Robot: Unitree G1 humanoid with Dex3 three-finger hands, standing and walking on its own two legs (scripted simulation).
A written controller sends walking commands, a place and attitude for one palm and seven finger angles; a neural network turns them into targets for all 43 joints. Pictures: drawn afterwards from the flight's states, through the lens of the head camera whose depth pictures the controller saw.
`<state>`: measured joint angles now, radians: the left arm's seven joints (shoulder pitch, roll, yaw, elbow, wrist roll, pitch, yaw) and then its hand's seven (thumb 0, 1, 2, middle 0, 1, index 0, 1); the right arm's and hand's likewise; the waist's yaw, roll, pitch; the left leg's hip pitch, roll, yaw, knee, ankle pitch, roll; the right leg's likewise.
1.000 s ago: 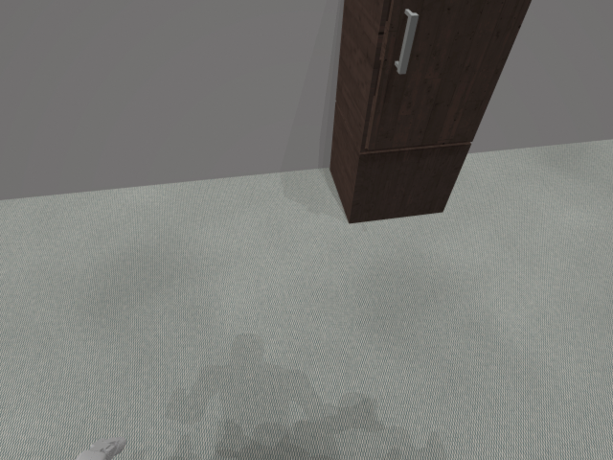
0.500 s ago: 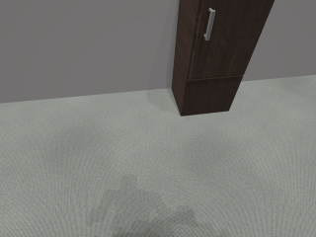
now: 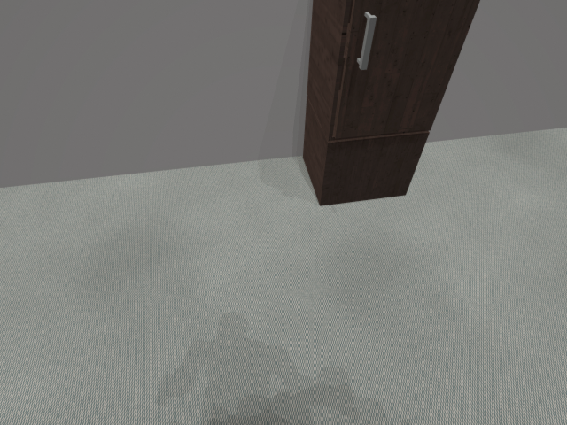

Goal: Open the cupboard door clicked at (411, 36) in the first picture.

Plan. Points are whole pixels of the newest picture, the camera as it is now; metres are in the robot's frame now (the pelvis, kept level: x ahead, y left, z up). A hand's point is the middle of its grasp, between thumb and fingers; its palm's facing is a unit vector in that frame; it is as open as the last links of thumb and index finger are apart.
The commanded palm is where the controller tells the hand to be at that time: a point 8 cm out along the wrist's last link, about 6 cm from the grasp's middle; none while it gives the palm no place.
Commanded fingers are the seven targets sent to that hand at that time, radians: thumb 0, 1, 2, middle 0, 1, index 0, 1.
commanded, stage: stand and wait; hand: left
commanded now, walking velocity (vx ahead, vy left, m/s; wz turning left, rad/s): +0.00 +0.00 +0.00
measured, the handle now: (365, 41) +1.22 -0.19 +0.04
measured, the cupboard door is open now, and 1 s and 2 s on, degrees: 0 0 0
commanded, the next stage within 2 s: look at it before walking up in 0.04 s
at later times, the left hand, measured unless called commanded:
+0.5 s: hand out of the picture +0.09 +0.24 -0.15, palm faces -0.03 -0.94 -0.33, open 7.4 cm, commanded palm none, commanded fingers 0.00 0.90 0.90 -0.20 -0.30 -0.20 -0.30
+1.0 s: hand out of the picture +0.07 +0.22 -0.17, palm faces -0.10 -0.95 -0.28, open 7.4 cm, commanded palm none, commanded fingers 0.00 0.90 0.90 -0.20 -0.30 -0.20 -0.30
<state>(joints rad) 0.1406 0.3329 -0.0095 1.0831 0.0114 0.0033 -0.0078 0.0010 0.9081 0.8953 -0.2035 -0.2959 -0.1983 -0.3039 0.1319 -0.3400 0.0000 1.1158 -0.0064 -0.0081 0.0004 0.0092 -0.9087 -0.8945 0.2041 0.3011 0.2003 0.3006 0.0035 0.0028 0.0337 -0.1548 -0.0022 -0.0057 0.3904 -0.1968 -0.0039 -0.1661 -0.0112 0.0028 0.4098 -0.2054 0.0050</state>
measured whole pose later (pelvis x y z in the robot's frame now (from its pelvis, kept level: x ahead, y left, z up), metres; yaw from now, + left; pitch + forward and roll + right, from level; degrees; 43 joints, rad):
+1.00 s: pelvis +0.00 +0.00 -0.01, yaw -6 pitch -1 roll +1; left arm 0.19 0.29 0.01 1.02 0.01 0.06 -0.01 0.00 0.91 0.90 -0.20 -0.30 -0.20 -0.30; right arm 0.12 -0.27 -0.02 1.03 -0.01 0.02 -0.02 0.01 -0.91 -0.89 0.20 0.30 0.20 0.30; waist 0.02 -0.02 0.07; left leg -0.20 0.03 0.09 0.49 -0.27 -0.01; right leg -0.27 0.02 0.09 0.56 -0.25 0.01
